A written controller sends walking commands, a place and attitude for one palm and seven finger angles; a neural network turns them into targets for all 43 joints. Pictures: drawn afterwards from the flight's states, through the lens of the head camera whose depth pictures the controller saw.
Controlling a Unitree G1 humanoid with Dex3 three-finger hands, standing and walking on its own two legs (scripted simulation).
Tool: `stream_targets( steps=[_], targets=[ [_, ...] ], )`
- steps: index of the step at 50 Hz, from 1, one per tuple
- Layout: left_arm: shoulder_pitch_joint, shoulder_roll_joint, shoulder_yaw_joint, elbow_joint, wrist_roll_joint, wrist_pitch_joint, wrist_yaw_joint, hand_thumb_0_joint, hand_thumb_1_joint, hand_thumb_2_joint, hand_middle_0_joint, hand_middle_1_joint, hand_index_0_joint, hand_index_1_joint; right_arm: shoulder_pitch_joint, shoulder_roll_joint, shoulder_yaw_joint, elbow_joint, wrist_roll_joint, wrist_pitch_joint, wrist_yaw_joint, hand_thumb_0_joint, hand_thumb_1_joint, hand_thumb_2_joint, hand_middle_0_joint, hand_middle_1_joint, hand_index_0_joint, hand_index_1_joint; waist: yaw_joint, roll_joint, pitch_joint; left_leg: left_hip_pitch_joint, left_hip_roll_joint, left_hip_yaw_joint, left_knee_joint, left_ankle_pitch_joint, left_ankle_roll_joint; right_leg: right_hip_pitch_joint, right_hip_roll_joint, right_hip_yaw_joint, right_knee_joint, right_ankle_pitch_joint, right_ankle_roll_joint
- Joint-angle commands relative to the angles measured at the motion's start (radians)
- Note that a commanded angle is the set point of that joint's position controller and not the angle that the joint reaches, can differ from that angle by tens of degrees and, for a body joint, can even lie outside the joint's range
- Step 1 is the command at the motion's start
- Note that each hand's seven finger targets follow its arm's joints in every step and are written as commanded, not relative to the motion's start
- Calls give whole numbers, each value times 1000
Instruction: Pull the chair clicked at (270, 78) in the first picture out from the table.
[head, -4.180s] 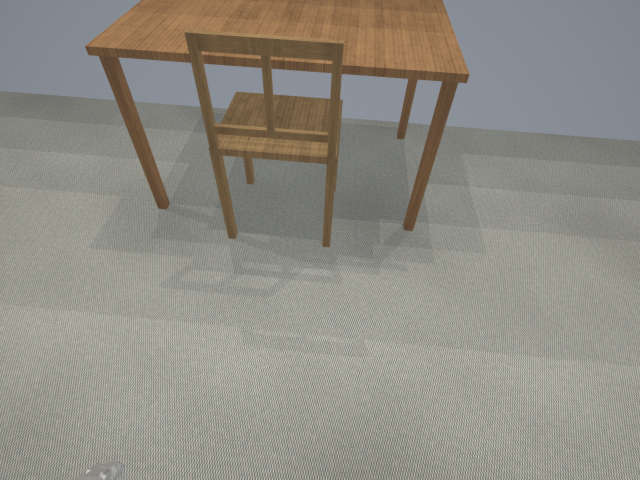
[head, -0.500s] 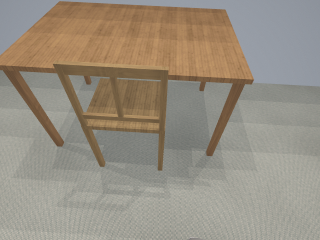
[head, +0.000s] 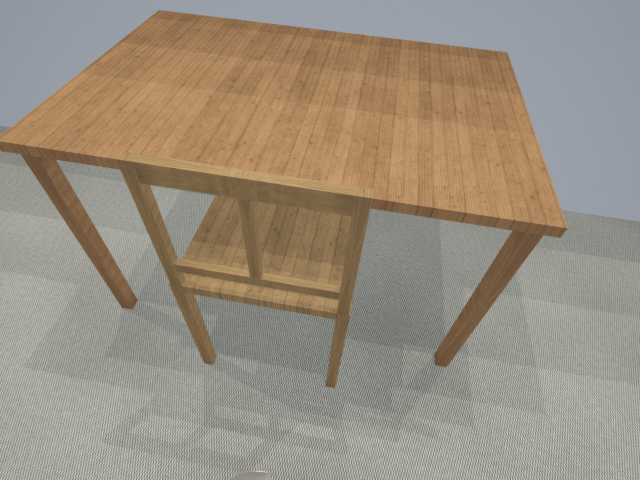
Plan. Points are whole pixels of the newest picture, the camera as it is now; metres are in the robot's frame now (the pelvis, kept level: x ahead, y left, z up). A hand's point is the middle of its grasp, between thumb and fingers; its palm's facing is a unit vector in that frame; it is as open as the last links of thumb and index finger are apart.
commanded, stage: come to a stop and stand still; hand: left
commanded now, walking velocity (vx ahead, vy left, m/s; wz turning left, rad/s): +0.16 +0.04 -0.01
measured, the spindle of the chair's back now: (251, 239) +0.54 +0.19 -0.11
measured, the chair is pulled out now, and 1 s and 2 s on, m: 0.00 0.00 0.00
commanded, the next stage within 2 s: look again from close up in 0.98 s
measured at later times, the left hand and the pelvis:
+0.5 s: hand out of the picture +0.11 +0.18 -0.17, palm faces +0.00 -0.97 -0.26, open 7.4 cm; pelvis +0.04 -0.02 +0.00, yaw -2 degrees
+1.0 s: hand out of the picture +0.05 +0.11 -0.17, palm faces +0.03 -0.98 -0.19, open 7.3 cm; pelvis +0.05 -0.06 +0.00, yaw -1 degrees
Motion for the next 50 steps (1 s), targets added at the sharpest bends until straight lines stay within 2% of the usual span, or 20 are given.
stream_targets(
  steps=[1,2,3,5,6,7,9,12,16,20,22,23,24,25,26,28,30,34,41,50],
  targets=[
    [27,95,15,-52,-11,-5,6,0,900,900,-200,-300,-200,-300,289,-164,-25,26,-15,-29,-26,0,-900,-900,200,300,200,300,-110,152,-74,457,167,-221,-205,282,101,-322,-58,25,359,117,-46],
    [39,63,7,-73,-11,-5,7,0,900,900,-200,-300,-200,-300,325,-227,-33,25,-9,-15,-32,0,-900,-900,200,300,200,300,-103,300,-101,482,332,-419,-302,369,202,-443,18,3,604,-310,-24],
    [18,77,6,-67,-5,7,19,0,900,900,-200,-300,-200,-300,278,-194,-23,19,-1,-9,-43,0,-900,-900,200,300,200,300,-99,244,-105,393,336,-421,-348,314,208,-443,-8,104,705,-312,-30],
    [-7,61,4,-35,-11,21,20,0,900,900,-200,-300,-200,-300,108,-95,11,-14,2,-7,-54,0,-900,-900,200,300,200,300,-38,133,-4,199,271,-295,-372,370,185,-381,-72,164,676,-175,-8],
    [15,48,-4,-17,-14,30,19,0,900,900,-200,-300,-200,-300,56,-68,22,-21,7,-13,-59,0,-900,-900,200,300,200,300,-7,62,3,147,245,-229,-373,453,172,-319,-79,163,614,-128,9],
    [33,39,-11,-7,-13,41,23,0,900,900,-200,-300,-200,-300,46,-73,24,-16,7,-14,-61,0,-900,-900,200,300,200,300,2,60,-17,159,223,-185,-366,552,159,-285,-74,159,566,-95,23],
    [42,55,-12,-6,-14,60,29,0,900,900,-200,-300,-200,-300,53,-86,18,5,14,-3,-67,0,-900,-900,200,300,200,300,-5,96,-82,234,220,-148,-336,641,155,-267,-64,144,491,-90,37],
    [-4,72,-1,-42,-6,83,31,0,900,900,-200,-300,-200,-300,75,-110,-7,11,11,17,-74,0,-900,-900,200,300,200,300,-23,72,-79,255,248,-159,-312,673,169,-292,-51,138,479,-100,41],
    [-67,83,8,-88,-2,92,30,0,900,900,-200,-300,-200,-300,74,-120,-26,6,5,34,-71,0,-900,-900,200,300,200,300,-39,132,-54,239,240,-157,-293,597,171,-305,-36,129,460,-117,34],
    [-76,75,6,-103,-5,81,34,0,900,900,-200,-300,-200,-300,84,-123,-34,4,-1,41,-60,0,-900,-900,200,300,200,300,-37,165,-88,257,214,-166,-271,492,152,-239,-26,107,280,-64,23],
    [-40,89,5,-91,-3,66,35,0,900,900,-200,-300,-200,-300,88,-115,-36,6,7,42,-54,0,-900,-900,200,300,200,300,-16,122,-101,211,171,-143,-207,356,100,-120,-29,99,64,121,22],
    [-50,120,5,-93,1,57,38,0,900,900,-200,-300,-200,-300,109,-85,-33,8,13,41,-48,0,-900,-900,200,300,200,300,-26,33,-99,177,114,-120,-159,219,50,-84,-70,162,-30,209,9],
    [-94,163,4,-100,2,46,40,0,900,900,-200,-300,-200,-300,124,-39,-23,4,22,42,-44,0,-900,-900,200,300,200,300,-56,-85,-82,124,43,-65,-123,42,-2,-95,-194,298,-50,305,-39],
    [-128,188,0,-107,-3,42,37,0,900,900,-200,-300,-200,-300,116,-8,-10,4,20,49,-37,0,-900,-900,200,300,200,300,-62,-120,-55,145,-7,-43,-129,-94,-27,-175,-269,337,-72,321,-93],
    [-141,200,5,-109,-2,36,35,0,900,900,-200,-300,-200,-300,99,-1,-6,3,12,62,-38,0,-900,-900,200,300,200,300,-59,-220,-45,159,-21,-44,-110,-155,-31,-216,-258,359,-103,312,-112],
    [-175,169,-6,-102,-9,32,35,0,900,900,-200,-300,-200,-300,128,-16,-1,35,9,57,-40,0,-900,-900,200,300,200,300,-71,-160,-29,182,-8,-69,-123,-66,-30,-187,-221,297,-66,403,-113],
    [-165,151,-12,-86,-20,28,33,0,900,900,-200,-300,-200,-300,168,-27,10,72,12,42,-43,0,-900,-900,200,300,200,300,-69,-97,-60,238,14,-93,-208,135,-25,-142,-156,232,-13,414,-68],
    [-153,135,-14,-59,-20,40,31,0,900,900,-200,-300,-200,-300,163,-27,20,108,9,44,-45,0,-900,-900,200,300,200,300,-50,-27,61,223,31,-107,-251,94,-27,-217,-113,232,-104,89,-40],
    [-104,121,-12,-35,-22,37,29,0,900,900,-200,-300,-200,-300,208,-18,26,136,7,45,-51,0,-900,-900,200,300,200,300,-42,-19,74,220,25,-102,-255,64,-24,-198,-106,237,-154,13,-42],
    [-46,90,-17,-3,-23,27,28,0,900,900,-200,-300,-200,-300,231,-12,31,141,9,35,-58,0,-900,-900,200,300,200,300,-45,-6,42,244,30,-104,-249,123,-23,-172,-103,220,-131,133,-41]
  ],
)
